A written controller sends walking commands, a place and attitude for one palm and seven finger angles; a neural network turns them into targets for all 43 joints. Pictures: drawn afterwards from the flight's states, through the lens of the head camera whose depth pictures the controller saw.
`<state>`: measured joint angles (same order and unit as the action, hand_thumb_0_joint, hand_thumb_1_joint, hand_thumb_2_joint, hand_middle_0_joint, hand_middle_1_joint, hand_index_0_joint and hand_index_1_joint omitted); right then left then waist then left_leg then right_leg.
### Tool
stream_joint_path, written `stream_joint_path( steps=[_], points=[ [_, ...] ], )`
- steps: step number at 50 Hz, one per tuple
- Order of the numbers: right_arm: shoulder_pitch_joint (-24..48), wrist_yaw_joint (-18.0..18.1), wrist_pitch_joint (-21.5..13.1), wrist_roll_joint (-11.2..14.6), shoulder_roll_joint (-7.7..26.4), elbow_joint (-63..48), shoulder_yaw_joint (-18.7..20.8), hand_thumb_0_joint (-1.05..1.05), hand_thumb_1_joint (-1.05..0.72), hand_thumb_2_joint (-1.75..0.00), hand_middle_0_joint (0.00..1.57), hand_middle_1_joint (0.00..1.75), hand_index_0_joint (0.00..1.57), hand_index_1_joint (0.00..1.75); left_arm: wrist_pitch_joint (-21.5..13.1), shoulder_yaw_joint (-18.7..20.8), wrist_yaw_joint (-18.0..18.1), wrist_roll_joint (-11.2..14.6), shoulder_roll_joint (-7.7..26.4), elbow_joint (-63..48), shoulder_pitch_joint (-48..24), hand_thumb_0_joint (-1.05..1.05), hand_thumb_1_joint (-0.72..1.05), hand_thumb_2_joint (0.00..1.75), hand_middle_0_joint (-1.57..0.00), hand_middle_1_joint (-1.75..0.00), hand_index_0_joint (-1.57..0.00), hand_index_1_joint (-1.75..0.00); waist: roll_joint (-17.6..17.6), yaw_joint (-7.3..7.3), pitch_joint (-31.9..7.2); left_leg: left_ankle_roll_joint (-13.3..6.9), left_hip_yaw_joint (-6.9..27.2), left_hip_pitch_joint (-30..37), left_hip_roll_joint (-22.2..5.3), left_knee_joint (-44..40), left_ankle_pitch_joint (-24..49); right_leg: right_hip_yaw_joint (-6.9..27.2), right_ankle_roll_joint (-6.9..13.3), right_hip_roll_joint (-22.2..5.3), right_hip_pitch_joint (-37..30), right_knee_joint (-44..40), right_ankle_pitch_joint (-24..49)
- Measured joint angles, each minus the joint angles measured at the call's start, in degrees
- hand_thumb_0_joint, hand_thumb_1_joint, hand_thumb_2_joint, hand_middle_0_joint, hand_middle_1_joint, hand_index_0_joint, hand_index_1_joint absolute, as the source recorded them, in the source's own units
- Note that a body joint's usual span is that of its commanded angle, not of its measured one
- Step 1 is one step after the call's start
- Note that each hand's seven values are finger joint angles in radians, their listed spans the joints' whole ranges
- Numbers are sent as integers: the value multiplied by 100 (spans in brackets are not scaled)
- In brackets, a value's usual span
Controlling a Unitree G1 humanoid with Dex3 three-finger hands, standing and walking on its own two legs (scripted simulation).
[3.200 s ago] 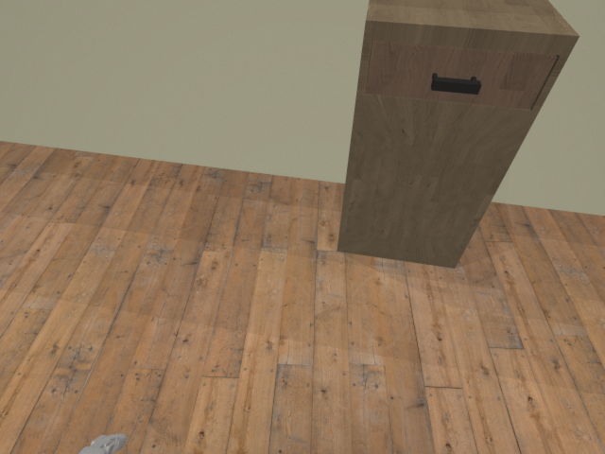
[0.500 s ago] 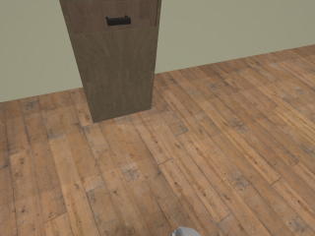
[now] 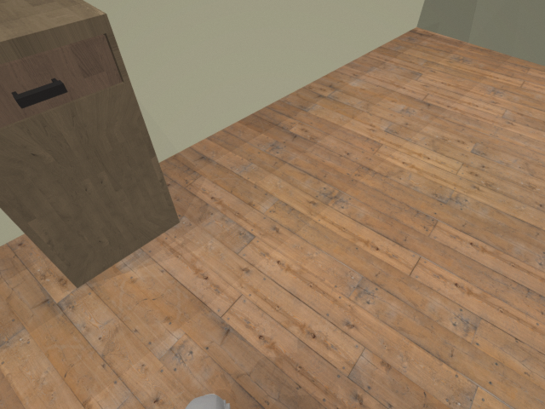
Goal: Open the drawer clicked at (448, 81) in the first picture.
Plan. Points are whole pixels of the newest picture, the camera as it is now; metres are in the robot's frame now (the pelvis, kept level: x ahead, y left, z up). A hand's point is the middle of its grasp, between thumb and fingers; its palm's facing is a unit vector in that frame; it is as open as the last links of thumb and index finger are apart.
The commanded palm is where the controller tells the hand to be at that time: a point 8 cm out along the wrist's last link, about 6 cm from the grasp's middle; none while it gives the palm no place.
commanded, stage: walk to a spot facing it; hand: left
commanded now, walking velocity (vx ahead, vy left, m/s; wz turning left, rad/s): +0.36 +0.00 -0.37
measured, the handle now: (38, 90) +0.84 +0.65 +0.03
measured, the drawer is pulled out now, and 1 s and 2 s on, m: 0.00 0.00 0.00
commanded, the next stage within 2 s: turn to face it in 0.78 s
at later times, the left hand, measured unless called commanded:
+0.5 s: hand (162, 319) +0.31 +0.24 -0.16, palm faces -0.19 -0.97 -0.18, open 7.4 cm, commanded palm none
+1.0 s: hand (256, 227) +0.54 +0.07 -0.16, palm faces -0.44 -0.86 -0.25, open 7.2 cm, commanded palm none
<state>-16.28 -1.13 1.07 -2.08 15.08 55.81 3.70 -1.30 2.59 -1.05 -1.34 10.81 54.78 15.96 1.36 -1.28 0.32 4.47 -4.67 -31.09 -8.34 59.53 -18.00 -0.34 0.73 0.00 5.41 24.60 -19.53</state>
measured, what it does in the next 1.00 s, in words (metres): walks ahead, turning right: left foot, then right foot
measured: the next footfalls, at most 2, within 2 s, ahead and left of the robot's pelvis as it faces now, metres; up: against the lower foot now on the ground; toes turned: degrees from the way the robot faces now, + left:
left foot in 0.20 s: +0.24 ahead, +0.15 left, +0.00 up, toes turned +3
right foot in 0.78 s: +0.41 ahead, -0.17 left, +0.00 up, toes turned -32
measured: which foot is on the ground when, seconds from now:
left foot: up 0.00-0.18, down 0.20-0.76, up 0.78-1.00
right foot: down 0.00-0.20, up 0.22-0.76, down 0.78-1.00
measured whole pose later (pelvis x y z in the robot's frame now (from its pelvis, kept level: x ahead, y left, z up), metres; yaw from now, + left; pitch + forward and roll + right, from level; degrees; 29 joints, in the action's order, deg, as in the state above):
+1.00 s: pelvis +0.38 -0.07 +0.00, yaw -29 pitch -1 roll +1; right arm -11.3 0.9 -0.9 -1.6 11.8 54.8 3.2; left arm -2.1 3.5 0.3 -1.0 10.3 56.3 11.1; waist 1.7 -1.8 3.7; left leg 3.5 -2.7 -32.8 -9.2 67.6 -17.3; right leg -5.3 4.8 1.7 15.8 28.3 -12.0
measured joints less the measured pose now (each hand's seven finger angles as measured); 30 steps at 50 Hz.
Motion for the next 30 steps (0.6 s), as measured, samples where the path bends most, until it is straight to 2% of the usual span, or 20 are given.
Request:
stream_joint_path(
  steps=[5, 9, 10, 11, 13, 15, 17, 20, 24, 30],
  points=[
    [439, -62, -121, 34, -128, -245, -31, 1, -91, -90, 20, 30, 20, 30, -45, -26, 20, -24, -30, 293, 345, 0, 90, 90, -20, -30, -20, -30, -85, 137, 137, -22, -13, -201, 46, -1026, 487, 243, -109, 7, -429, -261, -159],
    [650, -72, -284, 61, -252, -384, -106, 1, -91, -90, 20, 30, 20, 30, -4, 33, 31, -27, 31, 485, 591, 0, 90, 90, -20, -30, -20, -30, -236, 288, 208, -155, -144, 289, 259, -2159, 596, 457, -264, -68, -621, 67, -658],
    [681, -49, -366, 46, -273, -416, -135, 1, -91, -90, 20, 30, 20, 30, 14, 63, 30, -7, 55, 533, 651, 0, 90, 90, -20, -30, -20, -30, -278, 291, 225, -293, -193, 454, 299, -2347, 860, 520, -248, -84, -523, 482, -881],
    [733, -16, -444, 18, -320, -423, -152, 1, -91, -90, 20, 30, 20, 30, 64, 102, 25, 23, 91, 593, 635, 1, 90, 90, -20, -30, -20, -30, -346, 285, 278, -448, -274, 439, 295, -2105, 838, 535, -179, -98, -246, 1287, -1053],
    [746, 35, -501, 3, -415, -404, -221, 1, -91, -90, 20, 30, 20, 30, 170, 154, 18, 45, 160, 668, 558, 1, 90, 90, -20, -30, -20, -30, -419, 298, 327, -621, -475, 586, 216, -1812, 384, 533, -38, -4, 496, 3131, -1079],
    [628, 79, -497, 6, -514, -333, -249, 1, -91, -90, 20, 30, 20, 30, 220, 211, -23, 16, 222, 673, 437, 1, 91, 90, -20, -30, -20, -30, -439, 263, 293, -648, -642, 922, 188, -2022, 190, 271, 29, -36, 1180, 4318, -627],
    [442, 130, -515, 13, -598, -205, -258, 1, -91, -90, 20, 30, 20, 30, 231, 257, -83, -25, 271, 577, 248, 1, 91, 90, -20, -30, -20, -30, -432, 236, 272, -633, -761, 1275, 215, -2420, 263, -6, 23, -165, 1732, 4769, -137],
    [127, 217, -533, 46, -634, 22, -192, 0, -93, -90, 20, 30, 20, 30, 238, 307, -112, -49, 265, 328, 3, 1, 91, 90, -20, -30, -19, -30, -389, 238, 203, -642, -965, 1733, 277, -2978, 334, -159, -44, -319, 2403, 4822, 388],
    [-267, 226, -523, 64, -597, 279, -141, 0, -93, -90, 20, 30, 20, 30, 298, 354, -139, -74, 190, 99, -265, 1, 91, 90, -19, -30, -19, -30, -332, 182, 121, -632, -1240, 2229, 371, -3466, 286, -179, -168, -522, 2981, 4545, 914],
    [-695, 205, -519, 51, -617, 503, -104, 1, -92, -90, 20, 30, 20, 30, 387, 321, -191, -90, 59, -26, -650, 0, 91, 90, -19, -30, -19, -30, -257, -13, 205, -475, -1630, 2878, 390, -3800, -2, -342, -274, -746, 3136, 3264, 1170]
  ],
)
